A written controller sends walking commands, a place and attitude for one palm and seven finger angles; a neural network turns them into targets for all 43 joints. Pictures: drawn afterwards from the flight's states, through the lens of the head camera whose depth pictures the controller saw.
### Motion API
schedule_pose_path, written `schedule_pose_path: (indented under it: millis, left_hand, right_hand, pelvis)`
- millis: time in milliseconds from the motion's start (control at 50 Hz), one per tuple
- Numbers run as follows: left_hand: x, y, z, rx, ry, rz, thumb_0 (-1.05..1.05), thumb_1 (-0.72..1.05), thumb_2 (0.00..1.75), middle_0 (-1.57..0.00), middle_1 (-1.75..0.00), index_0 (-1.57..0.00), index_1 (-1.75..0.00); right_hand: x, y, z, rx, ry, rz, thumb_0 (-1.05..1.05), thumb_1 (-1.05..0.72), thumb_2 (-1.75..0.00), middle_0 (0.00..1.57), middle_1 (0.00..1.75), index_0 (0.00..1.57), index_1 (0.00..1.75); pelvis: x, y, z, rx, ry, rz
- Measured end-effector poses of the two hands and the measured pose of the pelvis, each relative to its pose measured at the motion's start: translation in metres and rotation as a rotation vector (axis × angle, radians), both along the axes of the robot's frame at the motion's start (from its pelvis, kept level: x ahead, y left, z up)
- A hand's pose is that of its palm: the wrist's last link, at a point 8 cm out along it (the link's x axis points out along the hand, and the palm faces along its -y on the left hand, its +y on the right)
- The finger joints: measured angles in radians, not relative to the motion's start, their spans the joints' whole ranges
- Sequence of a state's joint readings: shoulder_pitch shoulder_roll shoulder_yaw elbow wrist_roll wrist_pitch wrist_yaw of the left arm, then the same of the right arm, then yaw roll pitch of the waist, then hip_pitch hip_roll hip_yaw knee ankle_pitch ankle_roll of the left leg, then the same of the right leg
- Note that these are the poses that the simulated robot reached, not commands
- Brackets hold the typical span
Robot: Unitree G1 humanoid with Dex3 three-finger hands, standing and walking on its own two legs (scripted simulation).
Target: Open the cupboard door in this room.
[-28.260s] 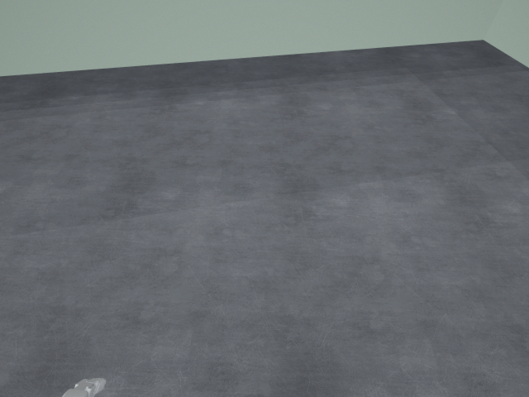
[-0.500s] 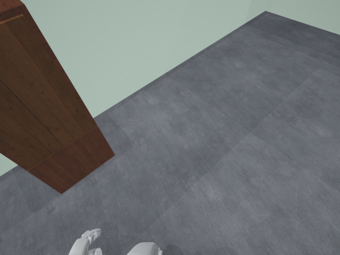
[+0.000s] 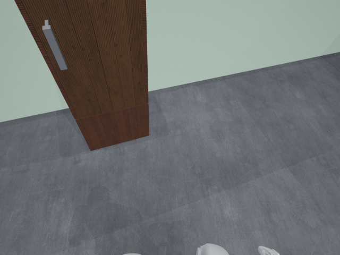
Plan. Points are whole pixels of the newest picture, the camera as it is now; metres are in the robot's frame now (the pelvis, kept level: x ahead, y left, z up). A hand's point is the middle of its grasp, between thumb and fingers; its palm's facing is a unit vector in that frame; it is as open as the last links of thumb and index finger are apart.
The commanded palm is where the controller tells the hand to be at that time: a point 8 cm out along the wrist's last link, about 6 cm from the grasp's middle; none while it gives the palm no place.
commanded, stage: turn to face it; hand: left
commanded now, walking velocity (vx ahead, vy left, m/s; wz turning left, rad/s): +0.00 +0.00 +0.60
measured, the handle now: (55, 45) +0.71 +0.45 +0.03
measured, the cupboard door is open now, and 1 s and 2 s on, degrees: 0 0 0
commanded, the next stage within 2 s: take the last steps up to it in 0.60 s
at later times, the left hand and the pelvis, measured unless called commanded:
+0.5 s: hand out of the picture +0.05 +0.16 -0.14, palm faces +0.26 -0.92 -0.28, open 7.4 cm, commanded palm none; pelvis +0.00 -0.05 +0.00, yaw +17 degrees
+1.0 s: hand out of the picture -0.06 +0.19 -0.16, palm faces +0.41 -0.89 -0.19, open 7.4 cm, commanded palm none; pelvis +0.00 +0.00 +0.01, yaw +23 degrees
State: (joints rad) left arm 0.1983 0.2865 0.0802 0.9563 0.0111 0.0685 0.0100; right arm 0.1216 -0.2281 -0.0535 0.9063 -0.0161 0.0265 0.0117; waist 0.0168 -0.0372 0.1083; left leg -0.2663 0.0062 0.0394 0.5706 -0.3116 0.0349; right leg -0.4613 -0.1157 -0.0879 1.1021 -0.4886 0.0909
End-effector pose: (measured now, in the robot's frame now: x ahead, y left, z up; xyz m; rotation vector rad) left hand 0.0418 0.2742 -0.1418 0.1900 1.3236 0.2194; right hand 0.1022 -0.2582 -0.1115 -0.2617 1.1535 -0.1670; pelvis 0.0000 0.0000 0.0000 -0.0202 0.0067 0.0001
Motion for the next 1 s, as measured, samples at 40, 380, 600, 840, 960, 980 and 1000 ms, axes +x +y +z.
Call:
schedule_pose_path:
  millis: [40, 380, 600, 840, 960, 980, 1000]
  left_hand:
    - [0.005, 0.001, 0.006, -0.001, -0.033, 0.011, 0.0, 0.91, 0.9, -0.2, -0.3, -0.2, -0.3]
    - [0.029, -0.053, 0.034, 0.058, -0.252, 0.081, 0.0, 0.91, 0.9, -0.2, -0.3, -0.2, -0.3]
    - [-0.061, -0.069, 0.024, 0.017, -0.112, 0.261, 0.0, 0.9, 0.9, -0.2, -0.3, -0.21, -0.3]
    - [-0.162, -0.045, -0.003, -0.059, 0.084, 0.418, 0.0, 0.91, 0.9, -0.2, -0.3, -0.2, -0.3]
    - [-0.144, -0.045, 0.006, -0.082, 0.043, 0.401, 0.0, 0.91, 0.9, -0.19, -0.3, -0.2, -0.3]
    - [-0.137, -0.045, 0.007, -0.085, 0.035, 0.396, 0.0, 0.91, 0.9, -0.19, -0.3, -0.2, -0.3]
    - [-0.13, -0.045, 0.008, -0.086, 0.026, 0.39, 0.0, 0.91, 0.9, -0.19, -0.3, -0.2, -0.3]
  right_hand:
    - [0.002, 0.005, 0.002, 0.006, 0.01, 0.016, 0.0, -0.91, -0.9, 0.2, 0.29, 0.2, 0.3]
    - [-0.002, -0.026, -0.039, 0.088, 0.126, 0.094, 0.01, -0.9, -0.9, 0.2, 0.29, 0.2, 0.3]
    - [0.025, -0.016, -0.025, 0.056, 0.159, 0.238, 0.01, -0.91, -0.9, 0.19, 0.29, 0.19, 0.29]
    - [0.054, 0.062, -0.004, 0.028, 0.029, 0.392, 0.01, -0.91, -0.9, 0.2, 0.29, 0.2, 0.3]
    - [0.035, 0.063, -0.002, 0.045, 0.056, 0.351, 0.0, -0.93, -0.9, 0.2, 0.29, 0.2, 0.3]
    - [0.031, 0.06, -0.004, 0.045, 0.07, 0.342, 0.0, -0.93, -0.9, 0.2, 0.29, 0.2, 0.3]
    - [0.026, 0.056, -0.006, 0.045, 0.088, 0.331, 0.0, -0.93, -0.9, 0.2, 0.29, 0.2, 0.3]
  pelvis:
    - [0.001, 0.001, 0.004, -0.002, 0.0, 0.019]
    - [0.001, -0.043, -0.004, 0.029, -0.01, 0.222]
    - [-0.003, -0.043, 0.005, 0.047, -0.009, 0.338]
    - [-0.016, -0.008, 0.004, 0.008, -0.021, 0.389]
    - [-0.004, 0.0, 0.013, 0.008, -0.023, 0.395]
    - [-0.001, 0.0, 0.013, 0.011, -0.023, 0.395]
    - [0.002, 0.0, 0.013, 0.014, -0.023, 0.395]
